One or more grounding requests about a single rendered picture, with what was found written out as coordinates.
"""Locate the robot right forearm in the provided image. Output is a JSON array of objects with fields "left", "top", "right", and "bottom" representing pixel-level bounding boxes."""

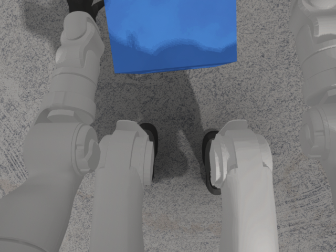
[{"left": 288, "top": 0, "right": 336, "bottom": 107}]

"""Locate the robot left upper arm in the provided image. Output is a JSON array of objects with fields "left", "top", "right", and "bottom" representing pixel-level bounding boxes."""
[{"left": 0, "top": 122, "right": 101, "bottom": 252}]

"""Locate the left robot hand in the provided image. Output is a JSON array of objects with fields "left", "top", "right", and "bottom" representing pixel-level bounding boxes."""
[{"left": 67, "top": 0, "right": 104, "bottom": 22}]

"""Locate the carton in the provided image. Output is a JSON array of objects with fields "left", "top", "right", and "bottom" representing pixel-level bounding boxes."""
[{"left": 104, "top": 0, "right": 237, "bottom": 74}]

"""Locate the left robot thigh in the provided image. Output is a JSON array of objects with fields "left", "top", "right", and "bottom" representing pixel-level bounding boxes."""
[{"left": 89, "top": 130, "right": 154, "bottom": 252}]

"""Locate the robot right upper arm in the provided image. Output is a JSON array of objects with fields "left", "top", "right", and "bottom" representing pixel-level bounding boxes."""
[{"left": 299, "top": 103, "right": 336, "bottom": 213}]

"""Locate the robot left forearm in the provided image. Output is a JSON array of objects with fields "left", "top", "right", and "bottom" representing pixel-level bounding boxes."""
[{"left": 23, "top": 11, "right": 104, "bottom": 166}]

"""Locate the robot left shin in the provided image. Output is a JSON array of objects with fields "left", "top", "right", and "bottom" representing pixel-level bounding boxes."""
[{"left": 95, "top": 120, "right": 150, "bottom": 174}]

